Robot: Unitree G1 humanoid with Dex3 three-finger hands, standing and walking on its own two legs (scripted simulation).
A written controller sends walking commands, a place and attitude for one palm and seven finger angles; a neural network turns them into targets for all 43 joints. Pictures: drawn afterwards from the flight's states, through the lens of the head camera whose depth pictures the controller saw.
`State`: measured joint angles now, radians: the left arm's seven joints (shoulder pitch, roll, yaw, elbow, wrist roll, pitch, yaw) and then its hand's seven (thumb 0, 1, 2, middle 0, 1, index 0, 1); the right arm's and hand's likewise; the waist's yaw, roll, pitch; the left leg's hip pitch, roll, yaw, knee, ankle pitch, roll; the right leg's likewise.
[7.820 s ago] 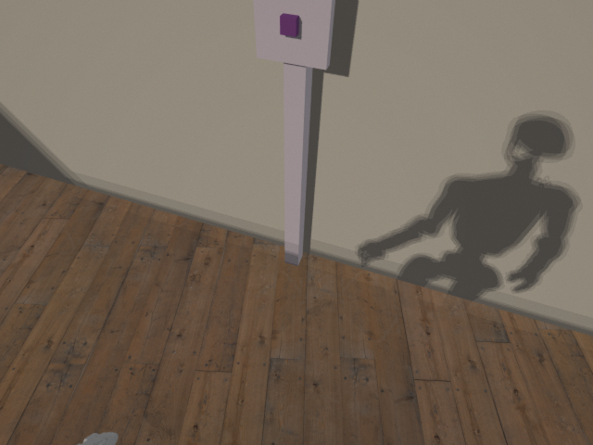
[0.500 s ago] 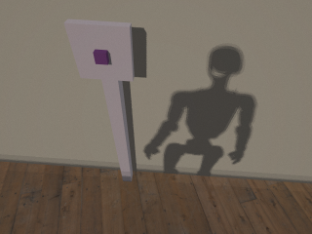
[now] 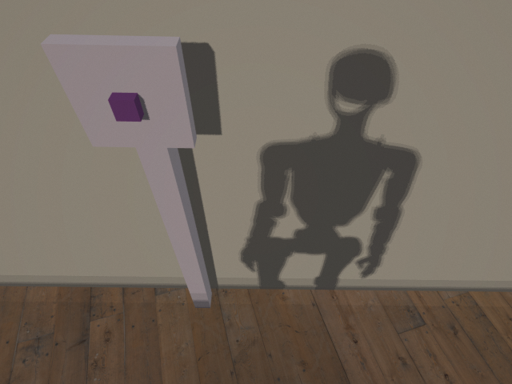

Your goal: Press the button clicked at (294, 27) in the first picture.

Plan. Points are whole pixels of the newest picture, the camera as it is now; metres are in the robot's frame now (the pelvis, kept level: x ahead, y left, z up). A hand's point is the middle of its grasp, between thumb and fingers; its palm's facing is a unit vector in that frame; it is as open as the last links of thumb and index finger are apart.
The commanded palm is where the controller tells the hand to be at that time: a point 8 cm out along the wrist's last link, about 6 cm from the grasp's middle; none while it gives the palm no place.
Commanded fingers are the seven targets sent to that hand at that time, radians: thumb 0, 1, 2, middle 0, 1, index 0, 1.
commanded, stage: come to a stop and stand still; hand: left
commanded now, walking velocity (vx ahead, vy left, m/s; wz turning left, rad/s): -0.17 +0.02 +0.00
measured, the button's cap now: (127, 105) +0.47 +0.22 +0.20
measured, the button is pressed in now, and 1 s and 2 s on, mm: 0 0 0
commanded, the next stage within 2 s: look again from close up in 1.42 s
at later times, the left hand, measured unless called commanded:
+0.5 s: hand out of the picture -0.01 +0.20 -0.16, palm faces +0.00 -0.97 -0.23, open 7.3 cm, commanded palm none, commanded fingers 0.00 0.90 0.90 -0.20 -0.30 -0.20 -0.30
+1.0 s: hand out of the picture -0.04 +0.15 -0.16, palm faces -0.01 -0.98 -0.20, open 7.3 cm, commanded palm none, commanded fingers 0.00 0.90 0.90 -0.20 -0.30 -0.20 -0.30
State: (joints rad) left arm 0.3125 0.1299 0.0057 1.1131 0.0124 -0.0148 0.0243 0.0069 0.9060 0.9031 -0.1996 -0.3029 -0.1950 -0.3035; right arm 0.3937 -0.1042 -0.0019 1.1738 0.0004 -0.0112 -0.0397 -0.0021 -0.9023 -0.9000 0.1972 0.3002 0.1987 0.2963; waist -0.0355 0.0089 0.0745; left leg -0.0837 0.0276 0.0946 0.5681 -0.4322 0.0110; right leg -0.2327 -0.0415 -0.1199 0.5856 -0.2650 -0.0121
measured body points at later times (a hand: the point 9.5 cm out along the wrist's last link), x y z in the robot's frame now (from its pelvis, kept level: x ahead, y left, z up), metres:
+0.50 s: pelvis -0.04 +0.02 +0.01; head -0.05 +0.00 +0.45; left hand -0.01 +0.25 -0.14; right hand +0.00 -0.22 -0.15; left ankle -0.08 +0.10 -0.73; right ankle +0.01 -0.11 -0.73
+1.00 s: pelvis -0.02 -0.01 +0.01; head -0.01 -0.04 +0.46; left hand -0.04 +0.20 -0.14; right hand -0.07 -0.21 -0.16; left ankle -0.08 +0.10 -0.73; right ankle +0.01 -0.11 -0.73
